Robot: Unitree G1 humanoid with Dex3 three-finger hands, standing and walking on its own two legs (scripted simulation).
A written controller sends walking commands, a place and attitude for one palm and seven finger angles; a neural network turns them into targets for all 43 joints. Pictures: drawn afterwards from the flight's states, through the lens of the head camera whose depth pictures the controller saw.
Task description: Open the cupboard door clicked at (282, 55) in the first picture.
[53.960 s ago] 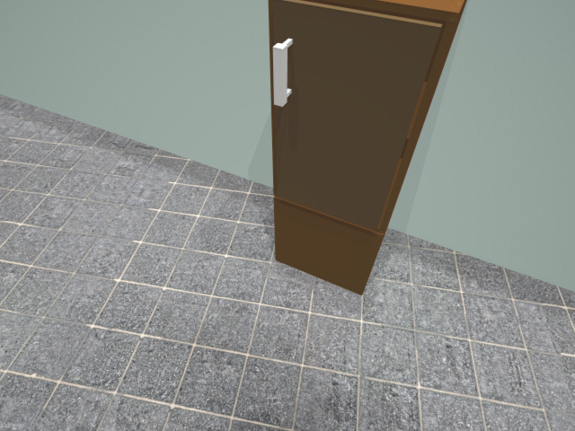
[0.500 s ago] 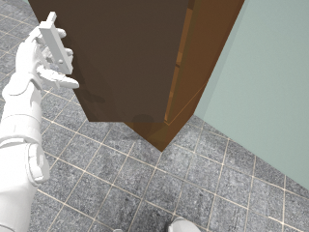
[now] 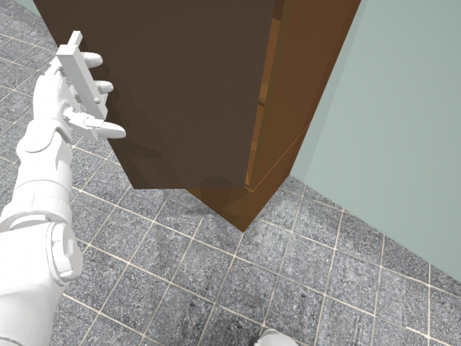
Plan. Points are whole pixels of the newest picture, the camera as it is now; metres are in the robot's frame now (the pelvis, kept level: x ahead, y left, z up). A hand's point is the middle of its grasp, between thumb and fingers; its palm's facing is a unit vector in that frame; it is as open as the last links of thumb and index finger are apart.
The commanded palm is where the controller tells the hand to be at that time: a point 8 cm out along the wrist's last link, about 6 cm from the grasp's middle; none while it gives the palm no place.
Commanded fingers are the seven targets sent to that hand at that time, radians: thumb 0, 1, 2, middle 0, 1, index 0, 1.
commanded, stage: slide the fingers in behind the handle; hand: left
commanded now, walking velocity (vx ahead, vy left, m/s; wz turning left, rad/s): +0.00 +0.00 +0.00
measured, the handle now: (88, 77) +0.55 +0.21 +0.13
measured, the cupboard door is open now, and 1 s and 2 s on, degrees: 40 41 87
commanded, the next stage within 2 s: close the thumb around the handle in 0.06 s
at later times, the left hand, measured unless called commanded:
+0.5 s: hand (92, 105) +0.48 +0.19 +0.13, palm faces -0.01 -1.00 +0.00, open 10.9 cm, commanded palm +0.46 +0.24 +0.13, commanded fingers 0.00 0.51 0.73 -0.37 -1.31 -0.37 -1.31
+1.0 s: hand (94, 104) +0.49 +0.19 +0.13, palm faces +0.00 -1.00 -0.01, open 6.0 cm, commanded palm +0.46 +0.24 +0.13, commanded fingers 0.00 0.90 0.90 -0.40 -1.35 -0.40 -1.35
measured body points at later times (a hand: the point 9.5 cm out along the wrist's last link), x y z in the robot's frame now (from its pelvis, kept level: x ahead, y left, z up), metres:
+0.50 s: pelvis -0.01 +0.00 +0.00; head +0.08 +0.00 +0.44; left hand +0.48 +0.25 +0.13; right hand +0.01 -0.27 -0.12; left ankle -0.04 +0.11 -0.71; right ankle +0.02 -0.13 -0.71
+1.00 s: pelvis -0.01 +0.00 +0.00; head +0.08 +0.00 +0.44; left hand +0.48 +0.24 +0.13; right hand +0.01 -0.27 -0.12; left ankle -0.04 +0.11 -0.71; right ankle +0.02 -0.13 -0.71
